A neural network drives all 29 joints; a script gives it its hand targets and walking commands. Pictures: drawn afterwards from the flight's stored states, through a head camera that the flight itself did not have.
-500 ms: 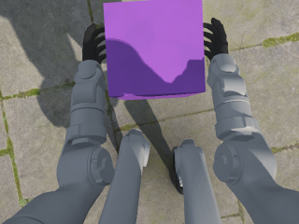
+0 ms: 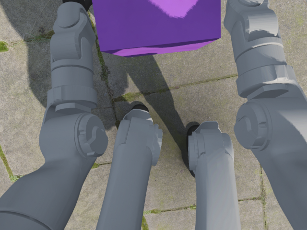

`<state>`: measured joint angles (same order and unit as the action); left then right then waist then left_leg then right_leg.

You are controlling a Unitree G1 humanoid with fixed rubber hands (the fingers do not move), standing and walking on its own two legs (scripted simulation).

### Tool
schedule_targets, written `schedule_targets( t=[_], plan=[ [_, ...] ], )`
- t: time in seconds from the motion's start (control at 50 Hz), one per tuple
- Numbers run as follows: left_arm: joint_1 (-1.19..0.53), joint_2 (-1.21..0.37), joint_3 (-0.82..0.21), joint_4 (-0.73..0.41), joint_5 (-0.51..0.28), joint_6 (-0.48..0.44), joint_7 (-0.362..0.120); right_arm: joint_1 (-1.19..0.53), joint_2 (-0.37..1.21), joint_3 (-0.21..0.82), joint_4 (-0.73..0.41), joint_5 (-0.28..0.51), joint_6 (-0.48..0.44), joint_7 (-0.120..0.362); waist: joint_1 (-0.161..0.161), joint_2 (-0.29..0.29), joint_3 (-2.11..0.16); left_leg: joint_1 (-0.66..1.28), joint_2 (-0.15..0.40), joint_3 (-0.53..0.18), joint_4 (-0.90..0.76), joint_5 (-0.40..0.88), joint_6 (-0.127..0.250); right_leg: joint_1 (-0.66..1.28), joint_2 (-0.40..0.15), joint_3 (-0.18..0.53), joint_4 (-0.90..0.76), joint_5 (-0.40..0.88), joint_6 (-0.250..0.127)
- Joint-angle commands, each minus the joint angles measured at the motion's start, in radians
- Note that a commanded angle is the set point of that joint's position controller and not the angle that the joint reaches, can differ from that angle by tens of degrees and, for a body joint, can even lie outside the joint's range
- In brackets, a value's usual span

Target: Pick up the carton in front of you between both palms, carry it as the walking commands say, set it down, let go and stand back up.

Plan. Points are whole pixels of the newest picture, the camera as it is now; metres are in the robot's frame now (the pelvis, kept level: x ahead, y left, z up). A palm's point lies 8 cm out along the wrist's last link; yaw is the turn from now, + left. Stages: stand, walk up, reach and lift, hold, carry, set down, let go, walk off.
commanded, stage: set down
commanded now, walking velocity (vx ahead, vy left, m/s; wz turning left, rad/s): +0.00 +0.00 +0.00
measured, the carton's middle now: (156, 3) +0.54 +0.11 -0.24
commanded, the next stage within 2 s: none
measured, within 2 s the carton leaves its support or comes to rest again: rests again in 0.56 s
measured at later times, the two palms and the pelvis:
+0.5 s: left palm (86, 12) +0.50 +0.25 -0.20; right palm out of the picture +0.58 -0.04 -0.21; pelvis +0.01 -0.01 -0.03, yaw +0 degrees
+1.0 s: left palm (87, 13) +0.50 +0.25 -0.21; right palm out of the picture +0.58 -0.05 -0.22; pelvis +0.00 -0.01 -0.04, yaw +0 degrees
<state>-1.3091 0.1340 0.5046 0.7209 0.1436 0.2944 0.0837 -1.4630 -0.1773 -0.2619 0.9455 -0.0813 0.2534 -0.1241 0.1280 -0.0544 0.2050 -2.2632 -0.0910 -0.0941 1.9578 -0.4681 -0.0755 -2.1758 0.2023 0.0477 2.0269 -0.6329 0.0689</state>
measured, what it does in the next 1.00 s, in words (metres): stands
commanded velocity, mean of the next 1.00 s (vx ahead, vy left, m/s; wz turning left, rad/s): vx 0.00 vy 0.00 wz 0.00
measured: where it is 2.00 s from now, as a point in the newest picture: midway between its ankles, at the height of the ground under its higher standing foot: (165, 150)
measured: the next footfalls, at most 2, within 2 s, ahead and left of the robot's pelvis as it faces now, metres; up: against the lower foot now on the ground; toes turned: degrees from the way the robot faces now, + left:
none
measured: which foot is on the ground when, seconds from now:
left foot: down 0.00-1.00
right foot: down 0.00-1.00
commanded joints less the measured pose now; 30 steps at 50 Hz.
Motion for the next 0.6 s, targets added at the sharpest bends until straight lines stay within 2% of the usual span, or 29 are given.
schedule_targets(
  t=[0.0,0.1,0.16,0.22,0.36,0.58],
  plan=[
    [-0.701,-0.764,-0.462,-0.057,-0.155,-0.037,-0.269,-0.59,0.852,0.347,-0.075,0.117,-0.035,0.201,0.092,-0.039,-1.264,0.793,-0.005,0.193,-0.064,0.372,0.009,0.439,-0.002,-0.119,-0.139,0.265,-0.041],
    [-0.699,-0.737,-0.452,-0.058,-0.191,-0.05,-0.297,-0.609,0.891,0.413,-0.109,0.148,-0.048,0.187,0.133,-0.132,-1.252,0.744,-0.002,0.188,-0.014,0.471,0.026,0.496,-0.007,-0.105,-0.083,0.39,-0.036],
    [-0.665,-0.74,-0.448,-0.038,-0.203,-0.052,-0.305,-0.596,0.912,0.44,-0.115,0.16,-0.056,0.18,0.143,-0.157,-1.269,0.737,0.001,0.188,0.009,0.51,0.03,0.517,-0.011,-0.099,-0.065,0.449,-0.034],
    [-0.631,-0.737,-0.425,-0.007,-0.191,-0.052,-0.318,-0.567,0.92,0.439,-0.098,0.154,-0.057,0.181,0.147,-0.169,-1.217,0.683,0.005,0.187,0.022,0.491,0.032,0.501,-0.013,-0.088,-0.061,0.463,-0.036],
    [-0.633,-0.697,-0.387,0.018,-0.151,-0.06,-0.333,-0.541,0.887,0.401,-0.044,0.15,-0.065,0.187,0.146,-0.139,-1.07,0.598,0.014,0.182,0.038,0.424,0.04,0.425,-0.01,-0.067,-0.061,0.408,-0.047],
    [-0.677,-0.625,-0.364,0.035,-0.143,-0.086,-0.317,-0.589,0.789,0.379,-0.001,0.171,-0.087,0.197,0.143,-0.108,-0.939,0.598,0.022,0.163,0.057,0.363,0.054,0.334,-0.012,-0.065,-0.038,0.299,-0.057]
  ],
)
